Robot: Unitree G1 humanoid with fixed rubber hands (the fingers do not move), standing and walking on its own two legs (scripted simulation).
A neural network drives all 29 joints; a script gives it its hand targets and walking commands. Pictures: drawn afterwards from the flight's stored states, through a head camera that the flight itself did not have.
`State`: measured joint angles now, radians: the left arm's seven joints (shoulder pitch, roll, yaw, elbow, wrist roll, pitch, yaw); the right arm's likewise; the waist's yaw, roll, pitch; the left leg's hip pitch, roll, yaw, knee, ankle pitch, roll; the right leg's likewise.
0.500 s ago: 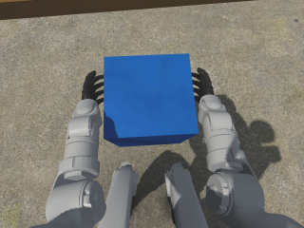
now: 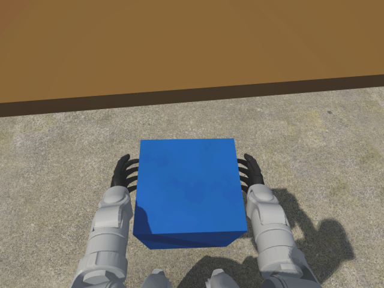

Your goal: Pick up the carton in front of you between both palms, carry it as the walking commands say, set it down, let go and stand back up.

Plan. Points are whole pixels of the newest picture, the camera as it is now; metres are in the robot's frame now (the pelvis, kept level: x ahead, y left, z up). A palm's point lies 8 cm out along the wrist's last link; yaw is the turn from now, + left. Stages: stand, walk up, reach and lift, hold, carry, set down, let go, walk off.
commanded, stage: reach and lift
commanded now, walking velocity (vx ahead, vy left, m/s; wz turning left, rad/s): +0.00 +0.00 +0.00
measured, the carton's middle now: (188, 199) +0.35 +0.01 -0.10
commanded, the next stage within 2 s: hold in 1.44 s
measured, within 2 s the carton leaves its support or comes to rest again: neither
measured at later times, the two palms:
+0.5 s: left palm (103, 178) +0.31 +0.15 +0.10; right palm (279, 180) +0.31 -0.15 +0.09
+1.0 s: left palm (102, 175) +0.31 +0.15 +0.10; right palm (281, 177) +0.31 -0.15 +0.10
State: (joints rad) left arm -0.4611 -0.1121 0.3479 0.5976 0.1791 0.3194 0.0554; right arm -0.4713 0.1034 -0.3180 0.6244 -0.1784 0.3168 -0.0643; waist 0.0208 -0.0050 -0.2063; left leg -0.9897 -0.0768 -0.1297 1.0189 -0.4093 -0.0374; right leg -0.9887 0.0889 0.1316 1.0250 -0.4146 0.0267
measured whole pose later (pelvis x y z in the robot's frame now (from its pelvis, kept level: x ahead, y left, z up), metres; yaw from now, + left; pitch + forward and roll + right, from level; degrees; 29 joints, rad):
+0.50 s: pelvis +0.02 +0.00 +0.07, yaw +0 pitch -1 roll +0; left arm -0.26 -0.15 0.26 0.40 0.25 0.59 0.02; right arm -0.26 0.15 -0.26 0.40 -0.25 0.59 -0.02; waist 0.00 0.00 -0.08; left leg -0.22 -0.05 -0.14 0.48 -0.24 -0.02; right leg -0.21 0.05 0.15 0.48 -0.24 0.01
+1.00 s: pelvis +0.02 +0.00 +0.08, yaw +0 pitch -3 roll +0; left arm -0.30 -0.16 0.28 0.36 0.28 0.63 0.00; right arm -0.29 0.16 -0.28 0.36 -0.28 0.63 0.00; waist 0.00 0.00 -0.01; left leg -0.17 -0.04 -0.14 0.45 -0.22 -0.02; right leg -0.17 0.04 0.14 0.45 -0.22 0.01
